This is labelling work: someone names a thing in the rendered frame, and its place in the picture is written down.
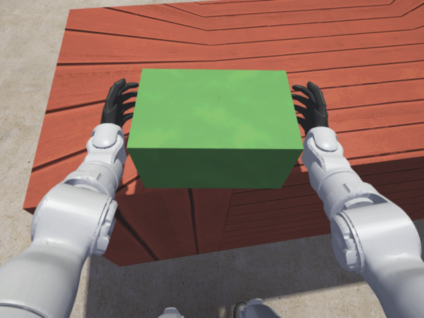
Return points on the robot right hand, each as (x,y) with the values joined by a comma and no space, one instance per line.
(315,114)

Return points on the pedestal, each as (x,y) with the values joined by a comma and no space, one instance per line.
(366,56)

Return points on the robot right upper arm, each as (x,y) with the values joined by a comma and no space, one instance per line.
(379,243)

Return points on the right robot foot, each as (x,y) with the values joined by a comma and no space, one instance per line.
(238,307)

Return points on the carton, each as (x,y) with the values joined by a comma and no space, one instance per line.
(214,129)

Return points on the robot right forearm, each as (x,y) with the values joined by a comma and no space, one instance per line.
(336,183)

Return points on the robot left shin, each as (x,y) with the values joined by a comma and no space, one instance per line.
(171,310)

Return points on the robot left upper arm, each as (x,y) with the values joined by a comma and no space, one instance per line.
(43,280)

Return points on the robot left forearm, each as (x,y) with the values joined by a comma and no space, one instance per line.
(101,170)

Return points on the robot left hand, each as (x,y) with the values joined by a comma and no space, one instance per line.
(114,108)

